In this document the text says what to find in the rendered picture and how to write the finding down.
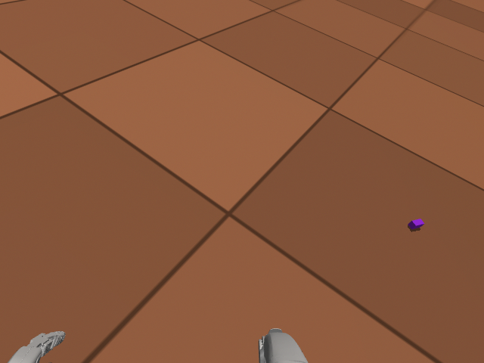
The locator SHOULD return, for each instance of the left robot hand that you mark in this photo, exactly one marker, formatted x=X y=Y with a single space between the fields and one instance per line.
x=38 y=347

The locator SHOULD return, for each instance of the small box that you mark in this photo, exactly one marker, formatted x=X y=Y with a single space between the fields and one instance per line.
x=416 y=223

